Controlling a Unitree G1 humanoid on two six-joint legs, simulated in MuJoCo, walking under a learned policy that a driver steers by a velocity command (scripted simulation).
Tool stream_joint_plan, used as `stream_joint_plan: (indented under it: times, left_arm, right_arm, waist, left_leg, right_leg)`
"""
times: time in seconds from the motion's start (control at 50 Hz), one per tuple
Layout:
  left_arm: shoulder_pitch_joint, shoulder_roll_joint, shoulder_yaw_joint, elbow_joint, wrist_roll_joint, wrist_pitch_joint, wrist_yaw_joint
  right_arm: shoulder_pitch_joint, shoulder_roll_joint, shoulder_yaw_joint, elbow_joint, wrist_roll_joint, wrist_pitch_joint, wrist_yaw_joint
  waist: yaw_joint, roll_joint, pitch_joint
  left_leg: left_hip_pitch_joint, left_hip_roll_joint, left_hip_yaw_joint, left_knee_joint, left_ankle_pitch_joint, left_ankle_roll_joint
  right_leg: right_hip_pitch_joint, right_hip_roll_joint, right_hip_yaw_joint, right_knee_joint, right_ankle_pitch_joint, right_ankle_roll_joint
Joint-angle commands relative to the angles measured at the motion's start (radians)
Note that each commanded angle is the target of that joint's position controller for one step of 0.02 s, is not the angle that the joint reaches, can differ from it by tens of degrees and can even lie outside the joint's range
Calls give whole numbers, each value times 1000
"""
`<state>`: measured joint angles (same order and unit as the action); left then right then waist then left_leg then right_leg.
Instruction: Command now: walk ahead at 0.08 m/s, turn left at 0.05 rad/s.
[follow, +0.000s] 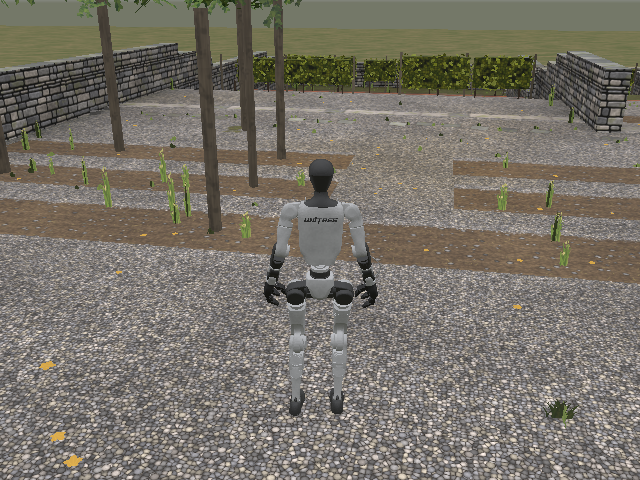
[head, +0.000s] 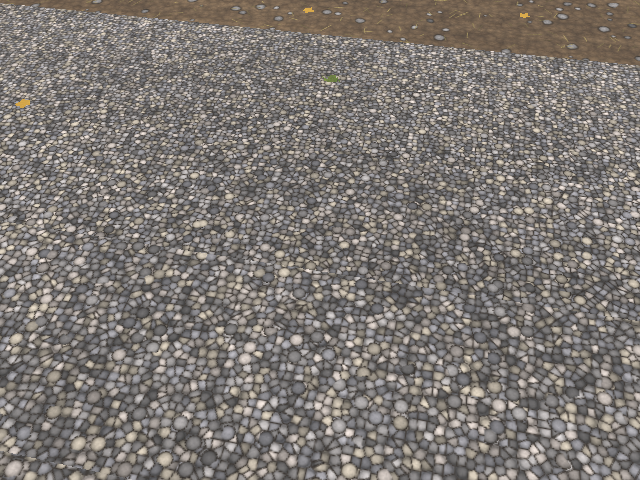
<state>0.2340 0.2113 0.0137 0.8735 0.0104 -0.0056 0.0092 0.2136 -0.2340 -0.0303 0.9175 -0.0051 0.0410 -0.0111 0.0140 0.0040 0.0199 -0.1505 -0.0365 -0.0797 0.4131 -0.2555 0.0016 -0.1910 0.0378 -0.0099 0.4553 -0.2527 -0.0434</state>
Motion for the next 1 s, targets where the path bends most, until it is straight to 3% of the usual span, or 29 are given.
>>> stream_joint_plan:
  times: [0.02, 0.06, 0.1, 0.16, 0.22, 0.24, 0.26, 0.28, 0.3, 0.32, 0.36, 0.4, 0.48, 0.54, 0.56, 0.62, 0.64, 0.66, 0.68, 0.7, 0.72, 0.74, 0.76, 0.78, 0.82, 0.9, 0.94, 0.96, 1.0]
  left_arm:
    - [32, 152, 45, -7, 4, 2, -3]
    - [6, 160, 55, -22, 18, 22, -17]
    - [-4, 135, 50, -34, 14, 15, -20]
    - [-18, 91, 42, -33, 24, -18, -21]
    - [70, 93, 45, -6, 18, -38, -29]
    - [182, 106, 50, 32, 14, -47, -25]
    - [307, 190, 72, 71, 13, -56, -15]
    - [420, 267, 95, 116, 14, -57, -13]
    - [388, 215, 81, 112, 18, -52, -9]
    - [333, 186, 72, 95, 19, -54, -7]
    - [266, 142, 55, 89, 18, -60, -6]
    - [263, 111, 41, 104, 14, -65, -6]
    - [286, 114, 31, 132, 1, -67, -1]
    - [280, 137, 27, 145, -2, -71, 1]
    - [276, 142, 28, 152, 5, -69, -2]
    - [251, 152, 27, 158, 4, -64, 6]
    - [249, 159, 27, 166, 3, -58, 8]
    - [287, 122, 16, 148, -1, -54, 8]
    - [491, -10, -6, 170, -33, -43, 4]
    - [427, 122, 33, 201, -4, -37, 11]
    - [330, 111, 36, 167, -4, -38, 10]
    - [261, 102, 36, 150, 6, -37, 7]
    - [221, 105, 42, 144, 13, -26, 7]
    - [229, 93, 41, 146, 20, -9, 5]
    - [246, 63, 40, 158, 15, 21, 7]
    - [199, 30, 31, 156, 24, 60, -5]
    - [182, 37, 27, 163, 16, 67, -7]
    - [191, 48, 31, 179, 18, 74, -6]
    - [123, 94, 44, 157, 33, 72, -9]
  right_arm:
    - [46, -111, -21, 5, -5, -16, 0]
    - [49, -133, -26, 8, -18, -9, 4]
    - [59, -143, -29, 2, -12, -16, 3]
    - [115, -176, -45, 26, -17, -39, -1]
    - [53, -170, -50, 12, -14, -46, 4]
    - [-7, -143, -46, -8, -10, -50, 3]
    - [-83, -86, -32, -53, 3, -62, 5]
    - [-113, -93, -35, -80, -15, -76, 8]
    - [-137, -142, -48, -77, -31, -81, 6]
    - [-95, -118, -43, -56, -26, -87, 14]
    - [-53, -97, -39, -36, -29, -91, 34]
    - [-72, -85, -34, -38, -33, -80, 42]
    - [-224, -42, -6, -94, -24, -69, 44]
    - [-314, -53, 0, -139, -13, -76, 54]
    - [-280, -57, 1, -133, -19, -70, 53]
    - [-70, -101, -19, -72, -21, -78, 30]
    - [73, -112, -28, -27, -24, -91, 23]
    - [205, -174, -42, -3, -44, -105, 16]
    - [231, -238, -55, -5, -40, -102, 16]
    - [220, -192, -53, -6, 18, -92, 26]
    - [97, -155, -39, -19, 16, -94, 25]
    - [42, -98, -26, -24, 7, -101, 32]
    - [28, -72, -17, -22, -1, -107, 30]
    - [32, -59, -12, -15, -1, -110, 26]
    - [40, -63, -6, -11, -2, -119, 25]
    - [54, -68, 15, 2, -20, -111, 7]
    - [61, -88, 14, -7, -20, -100, 8]
    - [72, -85, 16, -4, -22, -101, 5]
    - [144, -135, -5, 12, -18, -88, 7]
  waist:
    - [-17, 35, -39]
    - [-16, 56, 71]
    - [-24, 82, 142]
    - [-39, 176, 119]
    - [24, 141, 110]
    - [81, 87, 105]
    - [136, -111, 108]
    - [160, -244, 122]
    - [127, -81, 156]
    - [82, -37, 141]
    - [24, -75, 91]
    - [10, -117, 80]
    - [24, -103, 94]
    - [35, -129, 116]
    - [22, -149, 99]
    - [-72, -87, 34]
    - [-137, -72, -30]
    - [-159, 12, -144]
    - [-68, 222, -335]
    - [-103, 66, -294]
    - [-50, 82, -135]
    - [-35, 63, -59]
    - [-20, 70, -19]
    - [1, 73, -22]
    - [32, 49, -48]
    - [53, 60, -83]
    - [38, 86, -94]
    - [38, 98, -101]
    - [-1, 82, -51]
  left_leg:
    - [6, 70, -64, -10, -44, 75]
    - [-133, 67, -118, -40, -416, 125]
    - [-177, 111, -210, -74, -517, 163]
    - [-75, 243, -419, -206, -499, 229]
    - [-203, 215, -361, -134, -436, 221]
    - [-350, 147, -269, -34, -403, 180]
    - [-557, 10, -87, 216, -324, 114]
    - [-714, -45, 55, 466, -265, 90]
    - [-767, 4, 23, 578, -239, 92]
    - [-733, 35, 17, 629, -172, 89]
    - [-659, 78, 41, 653, -91, 80]
    - [-595, 78, 80, 621, -18, 61]
    - [-500, 49, 149, 383, 141, 38]
    - [-355, 28, 170, 222, 208, 50]
    - [-277, 17, 182, 272, 204, 62]
    - [-53, -42, 171, 178, 142, 97]
    - [86, -37, 152, 96, 181, 115]
    - [287, 156, -43, 84, 289, 155]
    - [520, 470, -481, 63, 558, 354]
    - [401, 427, -515, 4, 599, 382]
    - [249, 394, -348, -33, 642, 358]
    - [124, 353, -244, -63, 727, 335]
    - [49, 317, -166, -87, 778, 304]
    - [-8, 296, -120, -111, 788, 277]
    - [-60, 274, -61, -133, 849, 262]
    - [-108, 236, 26, -140, 831, 221]
    - [-139, 203, 47, -148, 688, 190]
    - [-149, 226, 20, -147, 630, 195]
    - [-91, 254, -88, -208, 248, 246]
  right_leg:
    - [26, -61, 88, -54, -69, -30]
    - [-75, -48, 104, -18, -376, -62]
    - [-161, -48, 123, 26, -402, -76]
    - [-221, 7, -5, 175, -142, -58]
    - [-42, 0, -7, 85, -167, -83]
    - [140, -26, 67, -7, -197, -95]
    - [298, -173, 377, -160, -405, -148]
    - [399, -395, 702, -309, -430, -214]
    - [374, -412, 670, -273, -303, -223]
    - [347, -370, 572, -245, -168, -208]
    - [292, -302, 410, -245, 42, -173]
    - [230, -246, 287, -252, 263, -156]
    - [151, -192, 147, -264, 455, -141]
    - [86, -194, 119, -312, 424, -127]
    - [62, -215, 105, -303, 503, -127]
    - [119, -201, 65, -72, 858, -85]
    - [117, -173, 36, 121, 865, -58]
    - [-8, -128, 2, 411, 549, -35]
    - [-253, 42, -21, 830, -352, 8]
    - [-315, 46, 99, 902, -310, -4]
    - [-335, -3, 100, 891, -226, -3]
    - [-308, -36, 98, 832, -182, -5]
    - [-275, -56, 95, 781, -163, -2]
    - [-218, -66, 95, 731, -146, 5]
    - [-139, -55, 87, 655, -120, 13]
    - [-77, -46, 49, 512, -68, 33]
    - [-44, -31, 0, 497, 26, 36]
    - [-27, -47, 18, 527, 78, 25]
    - [-167, -55, 15, 590, 2, 20]
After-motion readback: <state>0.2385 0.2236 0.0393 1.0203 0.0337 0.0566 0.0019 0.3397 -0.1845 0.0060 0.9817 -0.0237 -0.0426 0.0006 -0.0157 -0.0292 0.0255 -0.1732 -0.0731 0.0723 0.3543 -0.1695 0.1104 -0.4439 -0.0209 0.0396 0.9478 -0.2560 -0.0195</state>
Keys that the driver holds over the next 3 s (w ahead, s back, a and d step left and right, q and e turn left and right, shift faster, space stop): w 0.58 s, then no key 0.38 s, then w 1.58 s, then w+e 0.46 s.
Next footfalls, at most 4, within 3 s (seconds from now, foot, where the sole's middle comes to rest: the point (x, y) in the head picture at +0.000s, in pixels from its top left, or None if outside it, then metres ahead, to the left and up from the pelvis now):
0.66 left None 0.34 0.10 -0.78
1.30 right None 0.33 -0.07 -0.78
1.80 left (317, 423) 0.72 0.06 -0.95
2.20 right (380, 330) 1.00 -0.11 -0.95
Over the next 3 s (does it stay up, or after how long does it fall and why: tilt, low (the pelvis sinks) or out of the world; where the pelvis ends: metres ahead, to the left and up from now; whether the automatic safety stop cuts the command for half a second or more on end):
stays up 1.20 0.00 -0.20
